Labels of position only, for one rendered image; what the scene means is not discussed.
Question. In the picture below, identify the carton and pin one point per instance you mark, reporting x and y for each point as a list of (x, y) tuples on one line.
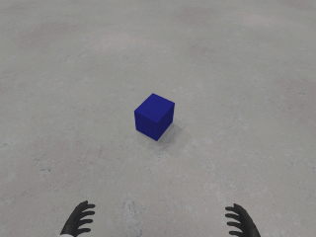
[(154, 116)]

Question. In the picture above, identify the robot right hand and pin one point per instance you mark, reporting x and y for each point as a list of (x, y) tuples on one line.
[(246, 225)]

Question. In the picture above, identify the robot left hand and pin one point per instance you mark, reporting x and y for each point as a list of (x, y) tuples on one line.
[(73, 222)]

